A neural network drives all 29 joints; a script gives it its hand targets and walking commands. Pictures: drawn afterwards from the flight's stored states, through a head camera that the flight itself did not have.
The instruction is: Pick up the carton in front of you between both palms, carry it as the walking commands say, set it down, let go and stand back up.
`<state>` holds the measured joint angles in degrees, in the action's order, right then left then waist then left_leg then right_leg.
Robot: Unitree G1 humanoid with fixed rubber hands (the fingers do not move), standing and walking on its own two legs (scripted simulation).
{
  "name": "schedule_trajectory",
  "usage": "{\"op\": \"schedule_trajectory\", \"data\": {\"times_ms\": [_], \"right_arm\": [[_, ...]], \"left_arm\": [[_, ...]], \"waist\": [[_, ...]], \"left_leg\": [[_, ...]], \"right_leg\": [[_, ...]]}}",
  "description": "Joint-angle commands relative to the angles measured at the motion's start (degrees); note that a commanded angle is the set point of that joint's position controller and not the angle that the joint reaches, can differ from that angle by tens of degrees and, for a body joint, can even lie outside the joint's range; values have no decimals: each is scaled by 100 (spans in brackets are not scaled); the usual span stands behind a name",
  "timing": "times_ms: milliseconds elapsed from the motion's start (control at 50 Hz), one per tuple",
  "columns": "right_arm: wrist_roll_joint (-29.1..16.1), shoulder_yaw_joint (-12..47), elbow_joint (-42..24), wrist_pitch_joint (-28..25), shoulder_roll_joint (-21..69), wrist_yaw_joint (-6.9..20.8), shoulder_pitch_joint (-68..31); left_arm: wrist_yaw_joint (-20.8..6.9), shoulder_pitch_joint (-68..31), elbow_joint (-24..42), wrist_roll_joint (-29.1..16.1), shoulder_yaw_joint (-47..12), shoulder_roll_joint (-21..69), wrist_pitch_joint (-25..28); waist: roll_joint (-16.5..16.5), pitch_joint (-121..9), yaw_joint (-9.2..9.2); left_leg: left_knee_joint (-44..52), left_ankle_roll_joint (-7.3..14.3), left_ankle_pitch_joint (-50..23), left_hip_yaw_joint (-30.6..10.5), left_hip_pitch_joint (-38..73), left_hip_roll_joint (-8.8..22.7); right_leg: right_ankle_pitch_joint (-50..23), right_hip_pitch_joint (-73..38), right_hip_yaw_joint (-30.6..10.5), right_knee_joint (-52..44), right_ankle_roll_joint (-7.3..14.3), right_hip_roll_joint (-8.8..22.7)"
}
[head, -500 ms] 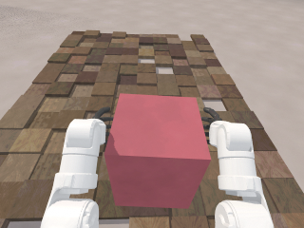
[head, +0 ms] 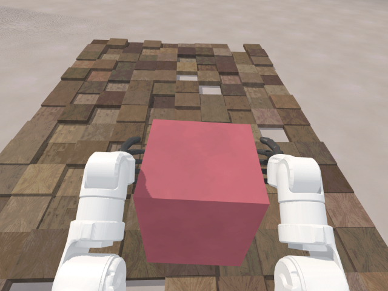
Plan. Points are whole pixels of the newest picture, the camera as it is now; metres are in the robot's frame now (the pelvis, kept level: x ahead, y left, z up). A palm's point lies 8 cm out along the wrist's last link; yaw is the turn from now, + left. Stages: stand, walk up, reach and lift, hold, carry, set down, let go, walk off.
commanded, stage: carry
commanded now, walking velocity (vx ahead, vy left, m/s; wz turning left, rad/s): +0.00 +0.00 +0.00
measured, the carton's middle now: (197, 194) +0.34 +0.00 +0.04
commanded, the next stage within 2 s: none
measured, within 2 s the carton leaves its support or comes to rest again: neither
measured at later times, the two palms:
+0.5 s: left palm (124, 166) +0.34 +0.15 +0.13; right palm (275, 168) +0.35 -0.15 +0.13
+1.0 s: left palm (138, 112) +0.46 +0.14 +0.17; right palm (272, 109) +0.48 -0.16 +0.18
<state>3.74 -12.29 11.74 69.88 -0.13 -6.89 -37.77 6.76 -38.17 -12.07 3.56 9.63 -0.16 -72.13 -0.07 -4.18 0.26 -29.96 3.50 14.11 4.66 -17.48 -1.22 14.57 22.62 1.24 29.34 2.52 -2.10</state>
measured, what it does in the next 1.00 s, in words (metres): walks ahead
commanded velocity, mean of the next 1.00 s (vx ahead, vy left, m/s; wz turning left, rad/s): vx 0.25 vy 0.00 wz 0.00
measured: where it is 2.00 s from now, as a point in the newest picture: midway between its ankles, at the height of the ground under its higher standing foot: (179, 222)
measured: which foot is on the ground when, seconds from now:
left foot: down 0.00-0.76, up 0.78-1.00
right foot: down 0.00-1.00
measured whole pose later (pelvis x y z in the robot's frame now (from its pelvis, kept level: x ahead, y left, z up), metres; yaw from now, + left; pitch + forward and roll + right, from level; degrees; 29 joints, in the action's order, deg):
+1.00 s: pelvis +0.11 -0.01 +0.02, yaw +0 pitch +5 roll +1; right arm 2.6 -14.7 16.3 75.5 -3.2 -7.4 -48.3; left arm 7.6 -44.1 -11.6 4.0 13.1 0.7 -77.4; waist 1.1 -7.4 1.9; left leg -46.4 -2.1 17.4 2.9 -32.5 2.4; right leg 19.8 10.8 3.4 19.4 13.0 -1.2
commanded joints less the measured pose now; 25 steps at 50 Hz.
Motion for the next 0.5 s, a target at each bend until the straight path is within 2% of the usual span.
{"op": "schedule_trajectory", "data": {"times_ms": [0, 480], "right_arm": [[-2506, 3275, -624, -63, 6441, 1409, -4190], [-2502, 3275, -621, -65, 6444, 1411, -4194]], "left_arm": [[-1261, -4507, 996, -2516, -3151, 6474, 349], [-1263, -4506, 989, -2511, -3148, 6472, 351]], "waist": [[52, -2326, -18], [50, -2321, -18]], "left_leg": [[565, 62, -428, -831, 638, 921], [575, 60, -426, -832, 648, 923]], "right_leg": [[-785, -1014, -599, -175, 147, 707], [-785, -1021, -602, -188, 145, 714]]}}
